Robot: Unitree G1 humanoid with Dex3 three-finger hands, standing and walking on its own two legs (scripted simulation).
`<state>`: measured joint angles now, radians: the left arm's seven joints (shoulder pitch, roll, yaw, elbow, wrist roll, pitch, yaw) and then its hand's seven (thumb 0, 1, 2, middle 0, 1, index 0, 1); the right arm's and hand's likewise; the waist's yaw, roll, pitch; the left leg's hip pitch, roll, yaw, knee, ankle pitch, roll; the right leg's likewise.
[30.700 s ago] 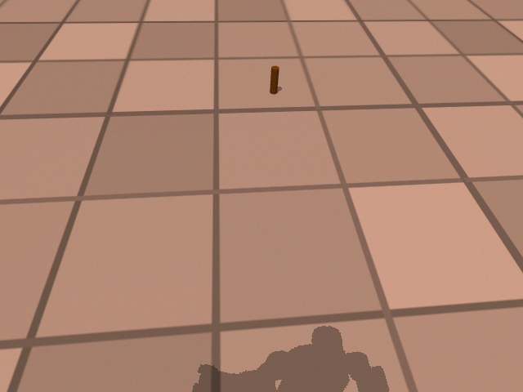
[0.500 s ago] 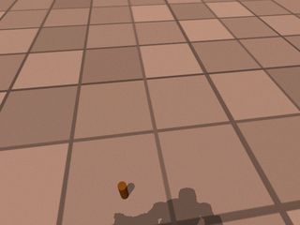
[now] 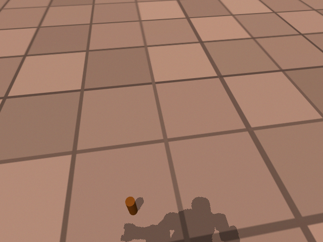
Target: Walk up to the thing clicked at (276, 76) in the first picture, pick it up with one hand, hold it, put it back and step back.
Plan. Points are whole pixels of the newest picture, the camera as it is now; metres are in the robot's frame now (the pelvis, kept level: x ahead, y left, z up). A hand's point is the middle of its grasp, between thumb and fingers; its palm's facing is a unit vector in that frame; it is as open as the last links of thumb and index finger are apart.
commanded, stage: stand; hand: left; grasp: from the side
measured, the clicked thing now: (131, 206) +0.38 +0.17 -0.69
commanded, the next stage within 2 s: step back in 0.66 s
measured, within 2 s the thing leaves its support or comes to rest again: neither
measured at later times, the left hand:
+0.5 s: hand out of the picture +0.07 +0.24 -0.16, palm faces -0.01 -0.94 -0.33, open 7.4 cm
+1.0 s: hand out of the picture +0.09 +0.31 -0.18, palm faces -0.02 -0.93 -0.37, open 7.4 cm
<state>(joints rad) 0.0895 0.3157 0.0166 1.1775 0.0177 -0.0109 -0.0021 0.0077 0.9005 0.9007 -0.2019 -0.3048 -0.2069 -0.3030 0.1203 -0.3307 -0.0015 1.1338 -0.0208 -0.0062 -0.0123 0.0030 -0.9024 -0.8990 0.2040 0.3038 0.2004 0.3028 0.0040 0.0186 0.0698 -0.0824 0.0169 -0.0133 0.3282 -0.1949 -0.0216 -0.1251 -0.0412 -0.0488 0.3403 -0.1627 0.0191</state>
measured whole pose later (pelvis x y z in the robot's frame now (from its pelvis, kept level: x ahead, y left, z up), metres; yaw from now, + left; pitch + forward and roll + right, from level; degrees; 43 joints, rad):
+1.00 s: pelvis -0.05 +0.05 -0.03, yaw +0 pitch -2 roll +0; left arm 0.01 0.40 0.07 0.92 0.02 0.06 0.02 0.01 0.90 0.90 -0.20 -0.30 -0.21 -0.30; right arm 0.14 -0.39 -0.07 0.98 -0.04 0.04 0.01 0.00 -0.90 -0.90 0.20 0.30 0.20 0.30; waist -0.01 -0.06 0.19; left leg -0.28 -0.04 0.00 0.68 -0.38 0.04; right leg -0.43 -0.05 0.07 0.77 -0.42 0.01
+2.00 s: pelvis -0.30 +0.06 -0.02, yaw -4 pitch -2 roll -2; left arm 0.16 0.40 0.09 0.80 0.02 0.07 0.01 0.01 0.90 0.90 -0.20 -0.30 -0.21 -0.30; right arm 0.16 -0.35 -0.04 0.83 -0.03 0.01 -0.02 0.00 -0.90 -0.90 0.21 0.30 0.20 0.30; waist 0.00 -0.04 0.18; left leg -0.32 0.02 -0.01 0.60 -0.25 0.03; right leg -0.45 0.11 0.16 1.20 -0.51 0.02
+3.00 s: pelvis -0.63 -0.01 -0.02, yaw -3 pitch -3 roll +2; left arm 0.24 0.35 0.07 0.91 0.05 0.02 -0.01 0.01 0.90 0.90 -0.21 -0.31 -0.21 -0.30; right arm 0.19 -0.43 -0.06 0.90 -0.02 0.05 -0.02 0.00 -0.90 -0.90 0.20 0.30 0.20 0.30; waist 0.04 0.04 0.10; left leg -0.49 -0.08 -0.13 1.06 -0.42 -0.02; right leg -0.28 -0.02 0.01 0.67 -0.34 -0.02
